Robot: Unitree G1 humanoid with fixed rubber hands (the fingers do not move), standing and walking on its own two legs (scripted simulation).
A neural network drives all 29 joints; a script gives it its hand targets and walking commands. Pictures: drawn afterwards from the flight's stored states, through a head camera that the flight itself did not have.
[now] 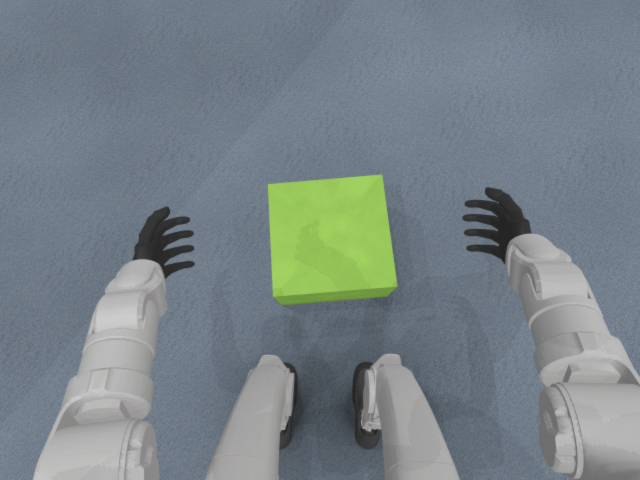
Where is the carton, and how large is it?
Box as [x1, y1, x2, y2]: [268, 175, 397, 304]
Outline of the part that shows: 381,175 268,184 273,296 281,304 386,296 397,286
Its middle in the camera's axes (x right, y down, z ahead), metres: +0.03 +0.01 +1.04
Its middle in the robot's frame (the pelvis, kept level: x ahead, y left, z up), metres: +0.53 +0.01 -0.59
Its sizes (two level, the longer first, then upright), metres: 0.293 0.288 0.178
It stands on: the floor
